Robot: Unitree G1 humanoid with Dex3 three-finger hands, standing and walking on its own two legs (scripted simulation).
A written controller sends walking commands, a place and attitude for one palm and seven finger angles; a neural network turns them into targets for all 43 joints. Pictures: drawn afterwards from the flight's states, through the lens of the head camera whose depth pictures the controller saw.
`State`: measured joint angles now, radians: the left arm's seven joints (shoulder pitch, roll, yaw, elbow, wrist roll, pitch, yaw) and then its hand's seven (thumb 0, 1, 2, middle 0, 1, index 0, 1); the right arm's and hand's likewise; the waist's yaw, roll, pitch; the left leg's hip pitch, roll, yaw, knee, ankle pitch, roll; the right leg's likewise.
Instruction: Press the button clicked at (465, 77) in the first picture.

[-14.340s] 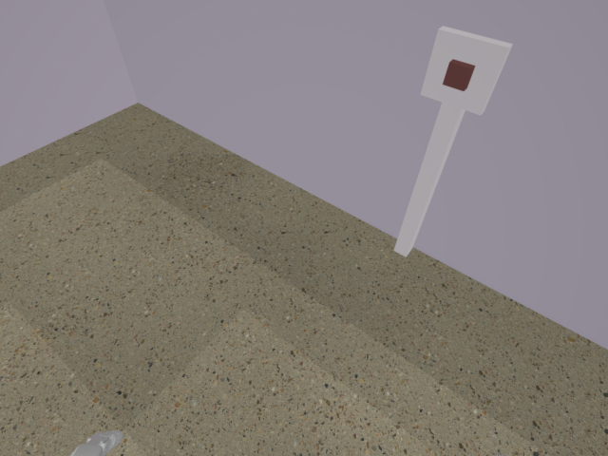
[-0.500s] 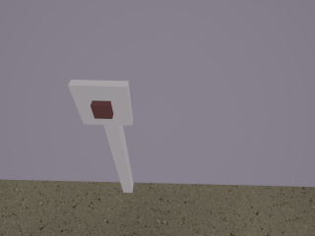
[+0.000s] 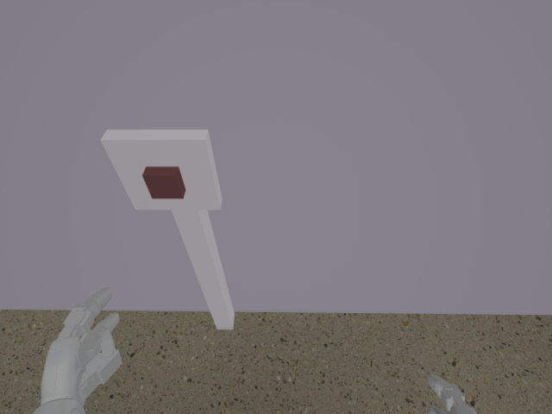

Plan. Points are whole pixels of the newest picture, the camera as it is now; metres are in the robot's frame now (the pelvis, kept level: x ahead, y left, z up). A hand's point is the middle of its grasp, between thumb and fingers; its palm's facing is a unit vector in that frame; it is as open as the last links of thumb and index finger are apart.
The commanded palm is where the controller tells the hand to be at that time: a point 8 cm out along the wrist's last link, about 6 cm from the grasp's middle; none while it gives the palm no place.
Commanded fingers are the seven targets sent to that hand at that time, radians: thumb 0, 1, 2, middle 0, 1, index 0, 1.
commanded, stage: raise the hand and make a fist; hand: left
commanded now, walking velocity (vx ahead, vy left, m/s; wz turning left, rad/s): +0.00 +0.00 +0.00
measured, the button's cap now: (165, 181) +0.50 +0.24 +0.04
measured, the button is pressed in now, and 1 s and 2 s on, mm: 0 0 0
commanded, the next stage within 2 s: aim a knuckle at the button in 1.80 s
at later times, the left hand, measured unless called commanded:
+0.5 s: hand (136, 357) +0.20 +0.22 -0.02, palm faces +0.00 -1.00 -0.04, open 3.6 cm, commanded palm +0.16 +0.28 -0.02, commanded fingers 0.00 0.90 0.90 -1.19 -1.38 -1.19 -1.38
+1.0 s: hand (121, 334) +0.22 +0.23 +0.01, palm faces +0.07 -1.00 -0.07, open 3.1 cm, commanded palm +0.19 +0.28 +0.02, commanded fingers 0.00 0.90 0.90 -1.30 -1.50 -1.30 -1.50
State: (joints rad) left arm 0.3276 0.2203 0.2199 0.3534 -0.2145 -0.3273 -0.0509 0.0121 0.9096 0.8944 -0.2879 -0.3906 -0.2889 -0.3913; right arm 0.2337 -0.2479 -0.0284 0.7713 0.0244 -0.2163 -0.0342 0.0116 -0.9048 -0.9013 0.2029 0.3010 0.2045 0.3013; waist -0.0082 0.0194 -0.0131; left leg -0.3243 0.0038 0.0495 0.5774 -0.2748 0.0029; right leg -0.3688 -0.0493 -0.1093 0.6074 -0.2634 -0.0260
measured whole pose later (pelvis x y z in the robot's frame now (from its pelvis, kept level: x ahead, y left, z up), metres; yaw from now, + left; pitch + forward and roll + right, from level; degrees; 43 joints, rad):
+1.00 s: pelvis +0.02 +0.03 -0.05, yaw +0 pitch +12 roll -3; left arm 0.47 0.25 0.22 -0.13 -0.29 -0.33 -0.22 0.02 0.90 0.90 -1.29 -1.49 -1.30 -1.49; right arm 0.24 -0.21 0.01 0.53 0.03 -0.21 -0.05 0.01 -0.90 -0.90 0.20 0.30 0.21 0.30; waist 0.00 0.02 -0.13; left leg -0.74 0.02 0.01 1.04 -0.51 0.03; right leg -0.73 -0.04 -0.12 0.96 -0.44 0.00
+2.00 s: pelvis +0.03 +0.00 -0.03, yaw +0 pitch +9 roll -1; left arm 0.32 0.24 0.23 0.02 -0.29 -0.31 -0.26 0.02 0.90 0.90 -1.30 -1.50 -1.30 -1.50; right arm 0.25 -0.25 0.02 0.57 0.04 -0.20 -0.06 0.01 -0.90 -0.90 0.20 0.30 0.21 0.30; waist 0.01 0.03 -0.09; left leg -0.57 0.02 0.00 0.87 -0.46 0.00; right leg -0.58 -0.03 -0.12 0.84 -0.41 -0.03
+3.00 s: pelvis +0.02 +0.01 -0.04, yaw -2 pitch +14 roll -1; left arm -0.33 0.29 0.28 0.63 -0.20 -0.35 -0.20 0.02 0.91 0.90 -1.30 -1.50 -1.30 -1.50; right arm 0.29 -0.25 0.01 0.62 0.02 -0.07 -0.04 0.01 -0.90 -0.90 0.20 0.30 0.21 0.30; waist -0.05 0.01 -0.09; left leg -0.70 0.02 0.04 0.92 -0.46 0.02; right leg -0.73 -0.03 -0.08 0.89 -0.40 -0.01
